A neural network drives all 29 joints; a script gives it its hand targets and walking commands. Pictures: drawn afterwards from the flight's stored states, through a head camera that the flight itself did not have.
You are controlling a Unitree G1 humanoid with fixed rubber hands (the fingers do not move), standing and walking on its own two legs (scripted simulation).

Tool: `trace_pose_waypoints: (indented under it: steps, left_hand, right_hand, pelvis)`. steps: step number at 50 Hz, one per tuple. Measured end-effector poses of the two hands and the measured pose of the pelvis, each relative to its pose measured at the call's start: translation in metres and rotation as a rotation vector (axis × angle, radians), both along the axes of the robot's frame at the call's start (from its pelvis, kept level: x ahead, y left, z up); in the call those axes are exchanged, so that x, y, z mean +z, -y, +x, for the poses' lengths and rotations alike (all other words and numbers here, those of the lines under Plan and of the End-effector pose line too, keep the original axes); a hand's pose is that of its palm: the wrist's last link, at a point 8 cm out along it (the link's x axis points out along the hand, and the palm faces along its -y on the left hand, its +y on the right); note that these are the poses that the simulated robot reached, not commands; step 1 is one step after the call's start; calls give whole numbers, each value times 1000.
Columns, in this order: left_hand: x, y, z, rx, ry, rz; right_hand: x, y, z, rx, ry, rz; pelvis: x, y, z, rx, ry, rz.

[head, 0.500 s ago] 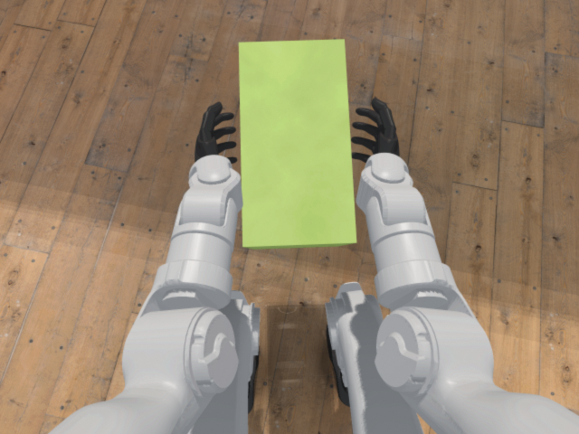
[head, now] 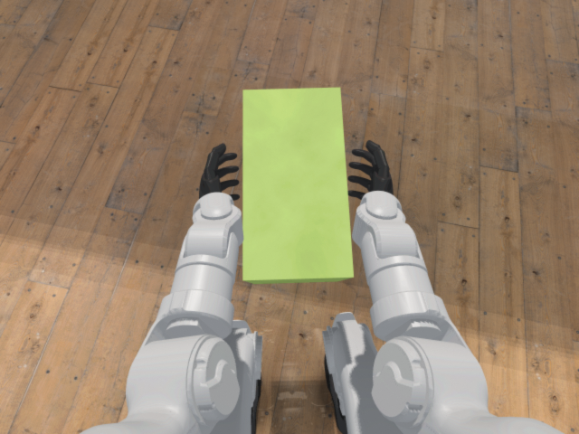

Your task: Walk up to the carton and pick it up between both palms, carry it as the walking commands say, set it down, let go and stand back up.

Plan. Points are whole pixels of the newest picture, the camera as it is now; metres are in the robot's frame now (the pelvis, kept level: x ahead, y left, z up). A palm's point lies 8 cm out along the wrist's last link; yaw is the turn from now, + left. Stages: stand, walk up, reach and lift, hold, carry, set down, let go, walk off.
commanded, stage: reach and lift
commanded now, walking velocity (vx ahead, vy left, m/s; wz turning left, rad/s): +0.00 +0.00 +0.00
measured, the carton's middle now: (293, 193) +0.49 -0.01 -0.12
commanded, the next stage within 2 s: none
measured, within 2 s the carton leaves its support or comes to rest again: neither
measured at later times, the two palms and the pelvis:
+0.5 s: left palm (201, 186) +0.43 +0.10 +0.04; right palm (395, 186) +0.41 -0.13 +0.04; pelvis +0.02 +0.00 +0.07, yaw +0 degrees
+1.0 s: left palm (180, 174) +0.41 +0.11 +0.11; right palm (421, 169) +0.40 -0.13 +0.12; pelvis +0.04 +0.00 +0.14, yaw +0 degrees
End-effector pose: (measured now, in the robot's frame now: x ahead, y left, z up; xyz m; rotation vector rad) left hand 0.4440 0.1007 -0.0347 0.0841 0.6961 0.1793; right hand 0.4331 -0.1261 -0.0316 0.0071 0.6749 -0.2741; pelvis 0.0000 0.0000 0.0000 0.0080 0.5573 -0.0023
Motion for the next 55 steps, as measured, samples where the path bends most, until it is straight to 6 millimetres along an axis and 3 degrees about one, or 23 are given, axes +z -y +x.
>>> trace_pose_waypoints:
  steps: [55]
  left_hand:
    - [161, -4, -43, -22, 23, -64]
  right_hand:
    - [162, 3, -38, 28, 19, 26]
  pelvis:
    - [151, -1, 40, -1, 290, -6]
